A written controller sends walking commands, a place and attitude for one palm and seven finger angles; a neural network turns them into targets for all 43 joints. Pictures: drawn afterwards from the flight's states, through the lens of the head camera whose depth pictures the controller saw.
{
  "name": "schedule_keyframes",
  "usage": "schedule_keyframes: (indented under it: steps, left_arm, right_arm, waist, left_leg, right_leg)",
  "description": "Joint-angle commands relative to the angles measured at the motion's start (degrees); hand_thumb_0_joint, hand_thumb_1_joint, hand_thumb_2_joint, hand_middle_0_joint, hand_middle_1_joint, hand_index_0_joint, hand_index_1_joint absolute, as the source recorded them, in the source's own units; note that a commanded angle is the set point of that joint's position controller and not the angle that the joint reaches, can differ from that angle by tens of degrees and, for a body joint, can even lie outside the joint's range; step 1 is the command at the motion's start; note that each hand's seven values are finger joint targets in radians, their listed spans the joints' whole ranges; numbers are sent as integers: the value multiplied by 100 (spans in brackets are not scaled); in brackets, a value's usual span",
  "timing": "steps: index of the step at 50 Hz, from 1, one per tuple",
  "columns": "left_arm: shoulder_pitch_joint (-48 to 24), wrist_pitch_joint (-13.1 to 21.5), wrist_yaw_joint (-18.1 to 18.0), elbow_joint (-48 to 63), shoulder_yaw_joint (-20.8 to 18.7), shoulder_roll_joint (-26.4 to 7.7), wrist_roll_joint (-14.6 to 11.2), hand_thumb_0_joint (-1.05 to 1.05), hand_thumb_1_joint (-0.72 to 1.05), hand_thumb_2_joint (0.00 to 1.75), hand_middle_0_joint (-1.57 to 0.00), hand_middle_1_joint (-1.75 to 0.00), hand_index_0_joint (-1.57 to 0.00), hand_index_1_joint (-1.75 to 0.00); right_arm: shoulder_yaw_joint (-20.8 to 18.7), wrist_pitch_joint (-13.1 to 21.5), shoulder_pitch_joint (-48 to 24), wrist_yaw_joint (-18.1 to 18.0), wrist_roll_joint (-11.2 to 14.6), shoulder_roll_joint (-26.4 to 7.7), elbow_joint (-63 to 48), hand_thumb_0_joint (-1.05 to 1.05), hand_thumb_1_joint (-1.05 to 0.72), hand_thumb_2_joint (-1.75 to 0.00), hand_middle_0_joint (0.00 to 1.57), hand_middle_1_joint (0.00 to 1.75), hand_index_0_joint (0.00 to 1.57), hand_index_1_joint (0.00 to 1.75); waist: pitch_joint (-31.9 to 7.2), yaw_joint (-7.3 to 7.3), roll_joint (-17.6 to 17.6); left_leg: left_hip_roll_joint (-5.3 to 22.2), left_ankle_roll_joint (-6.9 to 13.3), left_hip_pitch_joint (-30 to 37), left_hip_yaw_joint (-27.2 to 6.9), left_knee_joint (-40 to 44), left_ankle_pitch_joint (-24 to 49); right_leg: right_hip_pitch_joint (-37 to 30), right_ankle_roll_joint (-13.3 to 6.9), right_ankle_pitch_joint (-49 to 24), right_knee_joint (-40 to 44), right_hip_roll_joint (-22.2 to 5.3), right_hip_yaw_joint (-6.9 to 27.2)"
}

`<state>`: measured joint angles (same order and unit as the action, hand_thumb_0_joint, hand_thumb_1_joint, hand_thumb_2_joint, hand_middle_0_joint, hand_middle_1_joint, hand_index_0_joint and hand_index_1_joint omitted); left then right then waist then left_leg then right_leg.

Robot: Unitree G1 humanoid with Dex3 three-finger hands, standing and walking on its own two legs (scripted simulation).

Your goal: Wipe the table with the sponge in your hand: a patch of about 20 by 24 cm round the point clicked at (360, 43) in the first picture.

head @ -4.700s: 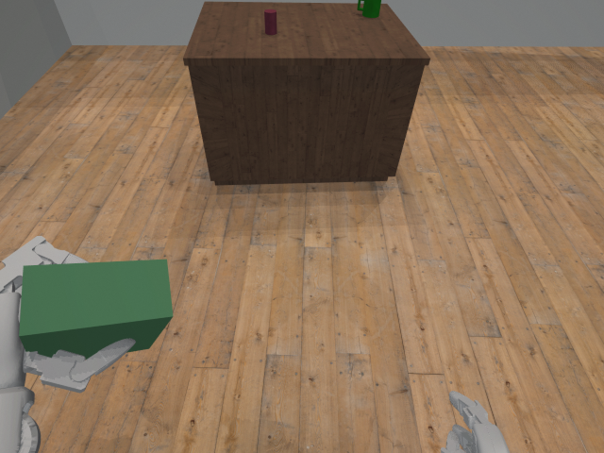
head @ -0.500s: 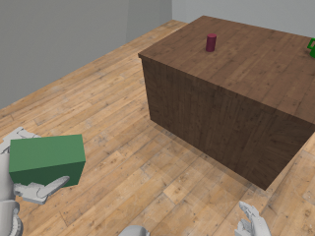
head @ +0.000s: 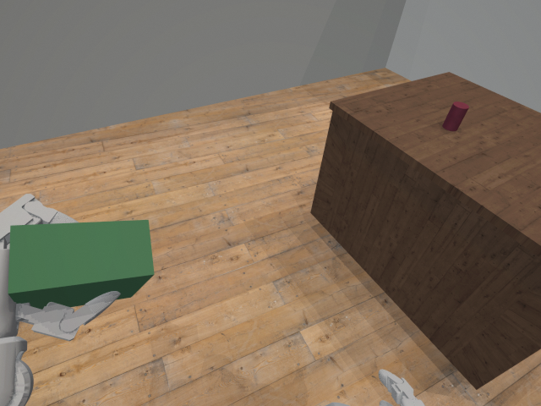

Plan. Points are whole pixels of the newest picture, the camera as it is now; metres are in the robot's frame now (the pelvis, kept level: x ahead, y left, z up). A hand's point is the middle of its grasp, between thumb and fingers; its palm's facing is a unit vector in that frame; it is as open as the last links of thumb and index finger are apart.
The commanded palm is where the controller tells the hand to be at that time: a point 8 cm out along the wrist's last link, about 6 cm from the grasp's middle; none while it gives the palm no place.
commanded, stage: walk to a spot facing it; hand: left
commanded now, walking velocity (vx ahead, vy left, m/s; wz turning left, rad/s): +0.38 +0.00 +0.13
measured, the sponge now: (102, 267) +0.21 +0.22 +0.17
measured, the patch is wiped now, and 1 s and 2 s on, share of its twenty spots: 0.00 0.00 0.00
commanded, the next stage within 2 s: turn to face it in 0.92 s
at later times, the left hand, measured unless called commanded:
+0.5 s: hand (105, 244) +0.23 +0.22 +0.18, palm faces +0.47 -0.71 -0.51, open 9.9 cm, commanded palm +0.17 +0.26 +0.18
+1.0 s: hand (101, 173) +0.33 +0.26 +0.20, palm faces +0.58 -0.66 -0.48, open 9.9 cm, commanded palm +0.28 +0.29 +0.18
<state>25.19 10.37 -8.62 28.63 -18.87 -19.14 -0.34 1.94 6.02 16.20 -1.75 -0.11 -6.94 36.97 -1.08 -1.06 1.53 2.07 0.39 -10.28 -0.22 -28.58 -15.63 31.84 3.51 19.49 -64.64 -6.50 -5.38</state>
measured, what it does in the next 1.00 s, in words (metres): walks ahead: right foot, then left foot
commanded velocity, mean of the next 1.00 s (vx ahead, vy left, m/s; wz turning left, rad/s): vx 0.32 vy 0.00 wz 0.21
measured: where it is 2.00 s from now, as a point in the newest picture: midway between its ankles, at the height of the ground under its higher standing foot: outside the picture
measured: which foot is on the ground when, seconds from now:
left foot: down 0.00-0.20, up 0.22-0.66, down 0.68-1.00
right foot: up 0.00-0.16, down 0.18-0.68, up 0.70-1.00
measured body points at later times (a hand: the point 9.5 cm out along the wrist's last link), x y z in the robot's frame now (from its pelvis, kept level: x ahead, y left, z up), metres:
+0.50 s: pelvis +0.06 -0.05 +0.01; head +0.10 -0.06 +0.45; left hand +0.20 +0.25 +0.21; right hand +0.24 -0.30 -0.10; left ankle +0.09 +0.12 -0.67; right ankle +0.05 -0.13 -0.74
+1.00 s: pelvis +0.19 -0.02 +0.00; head +0.22 -0.02 +0.45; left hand +0.29 +0.29 +0.23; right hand +0.40 -0.15 -0.10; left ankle +0.14 +0.11 -0.74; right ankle +0.27 -0.14 -0.71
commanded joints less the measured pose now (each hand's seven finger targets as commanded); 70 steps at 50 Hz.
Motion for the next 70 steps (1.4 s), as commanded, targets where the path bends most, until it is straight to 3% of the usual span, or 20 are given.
schedule_keyframes:
  steps: [1,8,9,10,11,17,29,32,33,34,35,36,43,51,52,54,56,61,67,70]
  left_arm:
    - [-1153,532,-36,1437,-308,-929,-9,0,10,130,-120,-160,-120,-160]
    - [-855,307,-49,236,-425,-924,-24,0,10,130,-120,-160,-120,-160]
    - [-877,267,-53,321,-479,-1055,16,0,10,130,-120,-160,-120,-160]
    - [-807,208,-59,286,-629,-1302,3,0,10,130,-120,-160,-120,-160]
    - [-1059,282,-47,646,-697,-1425,-127,0,10,130,-120,-160,-120,-160]
    - [-273,557,-35,1209,-1120,-1522,-162,0,10,130,-120,-160,-120,-160]
    - [174,383,-319,1259,-959,-1107,-213,0,10,130,-120,-160,-120,-160]
    - [-288,434,-352,1630,-800,-1117,-181,0,10,130,-120,-160,-120,-160]
    - [-372,531,-366,1795,-811,-1135,-142,0,10,130,-120,-160,-120,-160]
    - [-391,614,-364,1902,-769,-1106,-134,0,10,130,-120,-160,-120,-160]
    - [-604,651,-363,1765,-818,-1391,-25,0,10,130,-120,-160,-120,-160]
    - [-708,621,-265,1464,-931,-1535,-22,0,10,130,-120,-160,-120,-160]
    - [249,679,-127,2191,-1014,-1150,-199,0,10,130,-120,-160,-120,-160]
    - [-385,428,-50,569,-661,-866,-119,0,10,130,-120,-160,-120,-160]
    - [-513,384,-47,468,-673,-955,-84,0,10,130,-120,-160,-120,-160]
    - [-784,328,-83,579,-860,-1433,-9,0,10,130,-120,-160,-120,-160]
    - [-1062,391,-48,897,-663,-1217,-77,0,10,130,-120,-160,-120,-160]
    - [-537,634,-164,1969,-1119,-1534,-128,0,10,130,-120,-160,-120,-160]
    - [495,598,-201,1735,-1375,-1391,-272,0,10,130,-120,-160,-120,-160]
    - [593,504,-169,1323,-1229,-1180,-270,0,10,130,-120,-160,-120,-160]
  right_arm:
    - [-407,477,-841,-129,11,-1089,-774,0,-90,-90,20,30,20,30]
    - [-330,208,-927,-206,-21,-992,-650,0,-90,-90,20,30,20,30]
    - [-348,139,-901,-185,0,-885,-669,0,-90,-90,20,30,20,30]
    - [-356,100,-1033,-171,38,-812,-778,0,-90,-90,20,30,20,30]
    - [-385,136,-1360,-203,-13,-1046,-858,0,-90,-90,20,30,20,30]
    - [-436,-63,-1250,-169,7,-1020,-832,0,-90,-90,20,30,20,30]
    - [-617,-44,-793,-173,40,-1029,-1262,0,-90,-90,20,30,20,30]
    - [-657,-64,-611,-274,17,-1109,-1277,0,-90,-90,20,30,20,30]
    - [-671,-75,-653,-287,16,-1199,-1320,0,-90,-90,20,30,20,30]
    - [-629,-42,-728,-245,1,-1206,-1327,0,-90,-90,20,30,20,30]
    - [-514,12,-744,-194,-16,-1116,-1308,0,-90,-90,20,30,20,30]
    - [-493,18,-849,-148,0,-1148,-1197,0,-90,-90,20,30,20,30]
    - [-470,267,-902,-25,52,-971,-1016,0,-90,-90,20,30,20,30]
    - [-470,110,-871,-233,101,-1039,-915,0,-90,-90,20,30,20,30]
    - [-438,65,-877,-240,124,-969,-882,0,-90,-90,20,30,20,30]
    - [-327,33,-1138,-246,104,-811,-1055,0,-90,-90,20,30,20,30]
    - [-389,74,-1122,-183,86,-959,-977,0,-90,-90,20,30,20,30]
    - [-298,-79,-1359,-139,-10,-912,-1009,0,-90,-90,20,30,20,30]
    - [-425,-132,-1135,-53,15,-952,-1299,0,-90,-90,20,30,20,30]
    - [-504,-259,-864,-68,81,-1056,-1324,0,-90,-90,20,30,20,30]
  waist:
    - [473,81,-1874]
    - [-68,-27,-606]
    - [-288,-29,435]
    - [-243,-107,1820]
    - [93,-95,1237]
    - [-54,96,377]
    - [-213,-126,1087]
    - [-711,213,112]
    - [-990,270,-1084]
    - [-993,181,-2235]
    - [-697,196,-1786]
    - [-528,206,-1192]
    - [-445,41,-1641]
    - [-375,52,-800]
    - [-504,52,-294]
    - [-628,-1,1876]
    - [-562,87,1233]
    - [-722,60,372]
    - [-943,-97,356]
    - [-1098,90,145]
  left_leg:
    - [1071,951,-897,-954,1919,-1663]
    - [697,574,-1503,-657,99,-1904]
    - [269,377,-2214,-104,-1409,-1733]
    - [-336,110,-3206,203,-3340,-1827]
    - [-177,-40,-3488,-168,-4249,-1449]
    - [257,-287,-3153,60,-4422,-54]
    - [104,-31,-1658,1220,-765,-168]
    - [-139,144,408,1255,194,442]
    - [558,522,1379,43,371,759]
    - [2052,1325,2070,-2287,736,2224]
    - [2371,1611,1870,-3084,891,2756]
    - [2400,1624,1260,-2851,1055,1946]
    - [1456,932,-28,-242,1286,1285]
    - [1122,484,-223,396,-109,908]
    - [899,347,-350,668,-1046,756]
    - [-167,-79,-2630,701,-3661,-1915]
    - [190,-214,-2408,-68,-4185,-1564]
    - [257,-365,-1583,359,-2915,-863]
    - [108,-446,-1262,596,-1056,-427]
    - [267,-401,-41,644,251,646]
  right_leg:
    - [-410,12,53,1015,148,-232]
    - [-2864,-139,435,4057,406,-221]
    - [-3466,-520,1126,4620,-478,925]
    - [-3672,-1131,1769,5335,-1818,3133]
    - [-3215,-1293,1417,5572,-2204,3352]
    - [-2836,-954,-709,5148,-1350,767]
    - [-3193,-1072,-2202,4372,-1391,-11]
    - [-2288,-646,-2431,2266,-914,-583]
    - [-1348,-370,-1533,973,-477,-726]
    - [103,-196,1309,-343,209,-370]
    - [549,-309,1677,-1060,321,194]
    - [646,-311,1439,-1195,29,533]
    - [-224,-102,-21,841,-61,-31]
    - [-2043,-91,-433,3639,578,-765]
    - [-2401,-222,-788,4053,329,-399]
    - [-3629,-1267,-3396,4386,-1563,2802]
    - [-3023,-1373,-3137,4535,-1643,2817]
    - [-2339,-1291,-3632,4192,-1036,1196]
    - [-2561,-1357,-3696,3925,-906,1674]
    - [-1994,-903,-3072,3358,-552,1496]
